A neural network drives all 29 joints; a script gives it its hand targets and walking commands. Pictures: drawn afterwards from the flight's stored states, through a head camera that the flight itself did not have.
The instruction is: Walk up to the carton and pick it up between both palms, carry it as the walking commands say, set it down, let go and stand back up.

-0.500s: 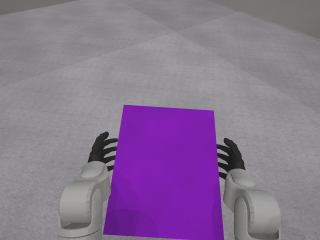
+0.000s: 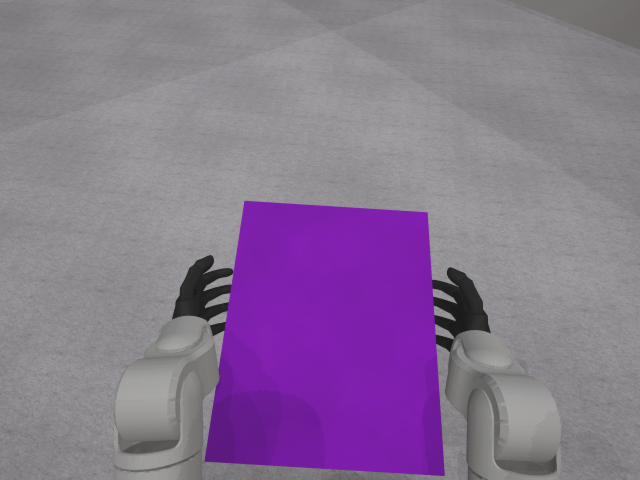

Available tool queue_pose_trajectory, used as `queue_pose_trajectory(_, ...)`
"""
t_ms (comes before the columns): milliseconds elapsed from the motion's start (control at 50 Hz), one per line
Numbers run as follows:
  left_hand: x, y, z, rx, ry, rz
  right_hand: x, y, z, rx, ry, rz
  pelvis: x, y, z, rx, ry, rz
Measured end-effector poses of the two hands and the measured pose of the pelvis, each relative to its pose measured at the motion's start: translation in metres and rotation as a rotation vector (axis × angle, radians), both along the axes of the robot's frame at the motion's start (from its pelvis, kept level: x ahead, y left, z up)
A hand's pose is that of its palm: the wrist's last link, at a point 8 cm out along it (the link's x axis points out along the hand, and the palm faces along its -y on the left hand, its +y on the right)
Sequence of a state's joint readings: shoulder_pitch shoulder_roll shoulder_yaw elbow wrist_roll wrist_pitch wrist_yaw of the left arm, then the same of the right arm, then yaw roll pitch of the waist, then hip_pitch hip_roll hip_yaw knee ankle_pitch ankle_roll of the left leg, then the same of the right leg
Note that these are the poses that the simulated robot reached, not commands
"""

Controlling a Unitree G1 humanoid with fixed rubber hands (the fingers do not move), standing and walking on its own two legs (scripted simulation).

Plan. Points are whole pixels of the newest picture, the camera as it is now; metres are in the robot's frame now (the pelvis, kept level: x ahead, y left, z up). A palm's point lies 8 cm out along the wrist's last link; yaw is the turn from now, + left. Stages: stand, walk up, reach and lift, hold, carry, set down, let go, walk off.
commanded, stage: carry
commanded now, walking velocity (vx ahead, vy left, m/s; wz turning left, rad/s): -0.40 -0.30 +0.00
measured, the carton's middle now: (326, 338) +0.31 +0.02 +0.01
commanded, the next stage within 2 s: none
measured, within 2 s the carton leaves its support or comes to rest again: neither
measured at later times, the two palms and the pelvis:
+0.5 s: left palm out of the picture +0.06 -0.04 +0.10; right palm out of the picture +0.07 -0.33 +0.10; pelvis -0.21 -0.21 +0.01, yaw +2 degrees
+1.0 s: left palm out of the picture -0.20 -0.24 +0.08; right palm out of the picture -0.19 -0.53 +0.09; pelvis -0.46 -0.40 +0.00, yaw +3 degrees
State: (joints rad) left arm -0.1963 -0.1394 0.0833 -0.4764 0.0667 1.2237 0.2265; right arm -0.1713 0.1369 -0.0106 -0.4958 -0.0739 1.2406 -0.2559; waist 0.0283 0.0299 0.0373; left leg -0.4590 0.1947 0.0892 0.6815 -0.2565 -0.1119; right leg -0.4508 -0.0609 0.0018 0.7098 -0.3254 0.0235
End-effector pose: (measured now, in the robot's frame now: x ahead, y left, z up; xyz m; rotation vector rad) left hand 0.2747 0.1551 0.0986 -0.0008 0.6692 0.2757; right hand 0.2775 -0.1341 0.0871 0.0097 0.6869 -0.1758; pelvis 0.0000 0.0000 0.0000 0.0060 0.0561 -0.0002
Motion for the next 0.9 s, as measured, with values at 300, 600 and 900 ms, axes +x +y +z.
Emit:
queue_pose_trajectory(300,-0.109,-0.137,-0.007,-0.019,0.012,-0.062,-0.129,-0.133,0.007,-0.069,0.010,-0.090,-0.121,-0.122,0.002,0.008,-0.003,0.018)
queue_pose_trajectory(600,-0.263,-0.247,0.006,0.023,-0.020,0.041,-0.244,-0.246,-0.003,0.013,-0.020,0.044,-0.252,-0.260,-0.005,-0.045,-0.030,0.037)
queue_pose_trajectory(900,-0.419,-0.363,-0.021,-0.034,0.058,-0.026,-0.427,-0.360,-0.001,-0.103,0.058,-0.027,-0.409,-0.361,-0.004,0.007,-0.071,0.039)
